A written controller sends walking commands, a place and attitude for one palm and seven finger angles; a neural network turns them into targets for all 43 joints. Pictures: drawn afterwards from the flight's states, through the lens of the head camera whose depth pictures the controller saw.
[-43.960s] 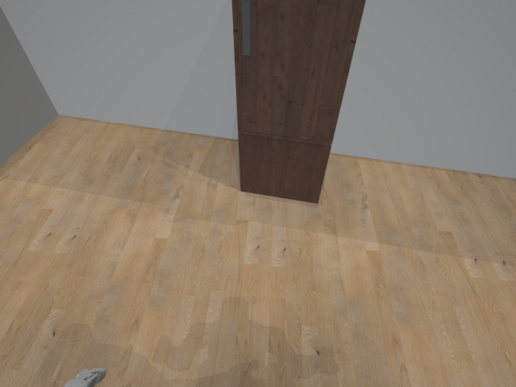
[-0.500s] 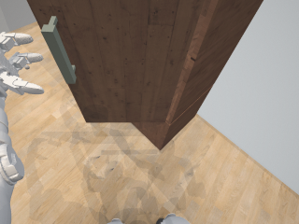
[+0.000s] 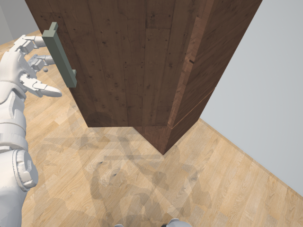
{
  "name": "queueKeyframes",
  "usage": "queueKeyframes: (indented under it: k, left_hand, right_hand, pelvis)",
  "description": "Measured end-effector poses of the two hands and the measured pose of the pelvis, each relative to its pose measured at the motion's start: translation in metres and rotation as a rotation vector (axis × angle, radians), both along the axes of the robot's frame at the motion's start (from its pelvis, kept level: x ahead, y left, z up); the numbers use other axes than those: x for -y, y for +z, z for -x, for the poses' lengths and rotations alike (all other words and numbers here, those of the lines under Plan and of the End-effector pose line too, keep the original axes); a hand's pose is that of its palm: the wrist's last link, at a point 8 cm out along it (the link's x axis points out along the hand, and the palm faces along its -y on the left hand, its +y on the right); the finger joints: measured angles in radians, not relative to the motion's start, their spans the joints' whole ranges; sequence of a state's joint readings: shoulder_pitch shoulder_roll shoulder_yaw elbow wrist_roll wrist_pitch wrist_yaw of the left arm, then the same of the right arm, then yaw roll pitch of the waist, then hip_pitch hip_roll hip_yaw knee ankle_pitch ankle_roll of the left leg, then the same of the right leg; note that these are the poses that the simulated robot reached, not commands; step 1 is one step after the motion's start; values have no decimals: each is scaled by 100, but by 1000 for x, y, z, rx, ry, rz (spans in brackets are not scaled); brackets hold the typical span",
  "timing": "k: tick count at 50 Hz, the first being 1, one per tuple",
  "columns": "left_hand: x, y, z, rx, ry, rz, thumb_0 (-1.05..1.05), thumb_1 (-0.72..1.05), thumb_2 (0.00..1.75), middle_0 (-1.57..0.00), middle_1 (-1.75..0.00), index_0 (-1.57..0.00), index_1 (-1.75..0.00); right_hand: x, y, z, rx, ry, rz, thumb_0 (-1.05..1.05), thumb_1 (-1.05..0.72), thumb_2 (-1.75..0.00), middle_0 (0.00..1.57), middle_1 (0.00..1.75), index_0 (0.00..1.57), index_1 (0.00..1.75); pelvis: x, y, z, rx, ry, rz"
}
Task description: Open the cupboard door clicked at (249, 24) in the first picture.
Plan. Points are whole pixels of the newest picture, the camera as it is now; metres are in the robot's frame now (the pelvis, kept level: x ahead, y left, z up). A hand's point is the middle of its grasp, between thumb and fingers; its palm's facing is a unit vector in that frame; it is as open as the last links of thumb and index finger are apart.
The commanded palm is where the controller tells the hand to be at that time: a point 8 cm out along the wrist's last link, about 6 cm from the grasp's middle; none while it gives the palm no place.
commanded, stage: slide the fingers in behind the handle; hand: left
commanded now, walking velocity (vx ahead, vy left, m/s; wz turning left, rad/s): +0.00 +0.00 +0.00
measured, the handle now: (63, 57) +0.53 +0.21 +0.12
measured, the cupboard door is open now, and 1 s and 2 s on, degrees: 47 46 48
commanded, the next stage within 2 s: close the thumb around the handle in 1.28 s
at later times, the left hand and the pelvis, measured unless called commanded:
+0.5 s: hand (58, 69) +0.48 +0.21 +0.12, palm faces -0.02 -1.00 +0.01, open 14.0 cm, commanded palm +0.46 +0.26 +0.12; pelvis +0.00 -0.01 +0.00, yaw +0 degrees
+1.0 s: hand (65, 72) +0.47 +0.20 +0.12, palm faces -0.01 -1.00 +0.01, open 14.0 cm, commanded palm +0.45 +0.25 +0.12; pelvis +0.01 -0.01 +0.00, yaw +0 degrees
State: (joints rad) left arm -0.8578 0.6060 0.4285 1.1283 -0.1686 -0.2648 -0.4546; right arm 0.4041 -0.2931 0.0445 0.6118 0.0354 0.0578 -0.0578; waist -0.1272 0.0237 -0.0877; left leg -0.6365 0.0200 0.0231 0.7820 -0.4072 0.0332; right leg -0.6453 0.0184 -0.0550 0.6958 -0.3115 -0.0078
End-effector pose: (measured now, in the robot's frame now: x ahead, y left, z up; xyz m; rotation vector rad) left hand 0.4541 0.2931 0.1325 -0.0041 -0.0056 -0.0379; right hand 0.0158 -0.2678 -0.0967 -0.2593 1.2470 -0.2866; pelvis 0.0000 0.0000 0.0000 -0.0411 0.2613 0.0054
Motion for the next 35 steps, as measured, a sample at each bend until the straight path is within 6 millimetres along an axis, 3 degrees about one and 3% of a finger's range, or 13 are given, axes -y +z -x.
queueKeyframes:
  k: [12,24,35]
  left_hand:
    - [7,-4,1,-29,39,-17,-2,-50,30,-30,-120,-30,-120]
    - [24,-8,-10,-29,17,6,-2,-50,30,-30,-120,-30,-121]
    - [39,-10,-11,-32,11,1,-2,-50,30,-30,-120,-30,-121]
  right_hand:
    - [2,-3,-5,27,7,-21,1,-91,-90,21,30,20,30]
    - [10,-2,-1,-1,1,0,1,-91,-90,20,30,20,30]
    - [4,-4,-6,6,-5,-31,1,-91,-90,20,30,20,30]
  pelvis:
    - [6,0,2,9,-3,-7]
    - [8,0,-1,-3,3,-7]
    - [7,1,-7,2,-3,-9]
